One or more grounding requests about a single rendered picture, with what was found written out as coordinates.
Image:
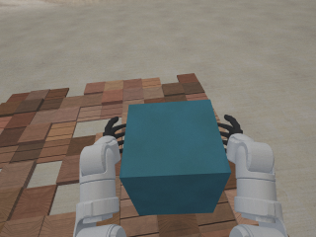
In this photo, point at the left robot upper arm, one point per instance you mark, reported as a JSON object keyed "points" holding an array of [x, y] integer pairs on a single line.
{"points": [[109, 230]]}

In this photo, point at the robot left forearm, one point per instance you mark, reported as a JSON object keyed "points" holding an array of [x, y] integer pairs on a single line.
{"points": [[97, 173]]}

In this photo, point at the carton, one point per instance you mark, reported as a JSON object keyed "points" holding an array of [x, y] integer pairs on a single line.
{"points": [[173, 159]]}

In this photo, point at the right robot upper arm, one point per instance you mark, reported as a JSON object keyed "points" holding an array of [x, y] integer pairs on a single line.
{"points": [[247, 230]]}

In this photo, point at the robot right hand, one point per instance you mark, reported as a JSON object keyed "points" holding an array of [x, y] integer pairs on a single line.
{"points": [[235, 128]]}

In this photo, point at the robot left hand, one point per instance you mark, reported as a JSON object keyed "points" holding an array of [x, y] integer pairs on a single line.
{"points": [[110, 130]]}

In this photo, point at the robot right forearm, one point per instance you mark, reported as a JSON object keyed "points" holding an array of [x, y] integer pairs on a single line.
{"points": [[256, 189]]}

